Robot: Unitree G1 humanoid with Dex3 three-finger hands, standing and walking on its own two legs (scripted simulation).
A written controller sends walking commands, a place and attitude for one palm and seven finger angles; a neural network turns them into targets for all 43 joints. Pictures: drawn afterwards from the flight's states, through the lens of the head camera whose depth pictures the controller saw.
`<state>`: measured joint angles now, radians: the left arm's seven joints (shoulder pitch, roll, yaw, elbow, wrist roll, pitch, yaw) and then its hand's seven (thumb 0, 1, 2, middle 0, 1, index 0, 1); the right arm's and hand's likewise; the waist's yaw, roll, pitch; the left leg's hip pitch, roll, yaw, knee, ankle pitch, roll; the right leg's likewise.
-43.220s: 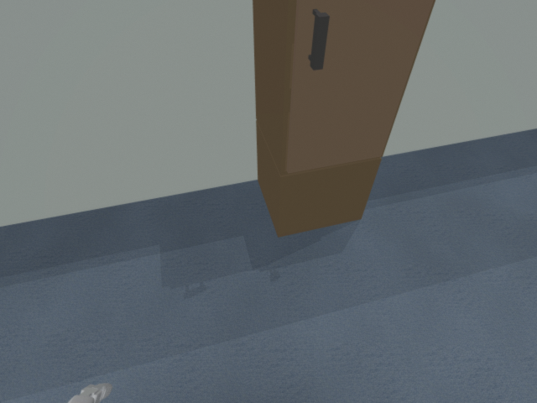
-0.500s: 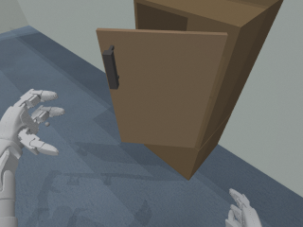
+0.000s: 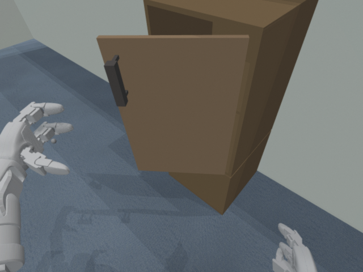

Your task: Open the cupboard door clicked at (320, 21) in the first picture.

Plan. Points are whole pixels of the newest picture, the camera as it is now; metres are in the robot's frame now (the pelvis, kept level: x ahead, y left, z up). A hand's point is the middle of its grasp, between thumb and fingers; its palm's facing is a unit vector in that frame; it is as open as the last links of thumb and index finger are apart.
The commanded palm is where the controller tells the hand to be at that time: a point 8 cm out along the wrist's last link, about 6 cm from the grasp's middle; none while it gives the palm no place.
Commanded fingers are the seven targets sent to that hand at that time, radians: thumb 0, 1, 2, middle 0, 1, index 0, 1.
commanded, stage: move the hooked fingers beside the handle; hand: left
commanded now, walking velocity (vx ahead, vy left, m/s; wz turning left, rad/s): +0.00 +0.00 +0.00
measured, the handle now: (119, 80) +0.56 +0.23 +0.14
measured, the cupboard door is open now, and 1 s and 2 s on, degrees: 37 37 37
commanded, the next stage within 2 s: none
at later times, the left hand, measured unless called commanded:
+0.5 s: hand (68, 116) +0.39 +0.29 +0.16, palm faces +0.05 -1.00 -0.03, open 14.0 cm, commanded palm +0.37 +0.34 +0.16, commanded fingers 0.00 -0.50 0.30 -0.30 -1.20 -0.30 -1.20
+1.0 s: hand (77, 101) +0.45 +0.30 +0.16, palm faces +0.03 -1.00 +0.00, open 14.0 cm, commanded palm +0.43 +0.35 +0.16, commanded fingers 0.00 -0.50 0.30 -0.30 -1.20 -0.30 -1.20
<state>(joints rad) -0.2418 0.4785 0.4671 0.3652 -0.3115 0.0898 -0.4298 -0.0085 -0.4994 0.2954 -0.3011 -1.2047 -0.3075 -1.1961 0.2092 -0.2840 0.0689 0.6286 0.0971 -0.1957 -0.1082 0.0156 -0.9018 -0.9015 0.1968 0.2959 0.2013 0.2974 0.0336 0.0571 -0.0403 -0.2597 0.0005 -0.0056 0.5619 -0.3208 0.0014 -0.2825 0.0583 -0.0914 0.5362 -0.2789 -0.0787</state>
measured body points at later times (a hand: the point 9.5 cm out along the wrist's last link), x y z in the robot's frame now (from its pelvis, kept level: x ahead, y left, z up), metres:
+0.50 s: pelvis +0.00 +0.03 +0.00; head +0.02 +0.02 +0.45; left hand +0.38 +0.34 +0.16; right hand +0.11 -0.23 -0.10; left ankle -0.02 +0.12 -0.73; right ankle +0.01 -0.06 -0.73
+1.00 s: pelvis +0.01 +0.05 +0.00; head +0.06 +0.06 +0.45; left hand +0.44 +0.35 +0.16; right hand +0.09 -0.21 -0.11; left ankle -0.02 +0.12 -0.73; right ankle +0.01 -0.06 -0.73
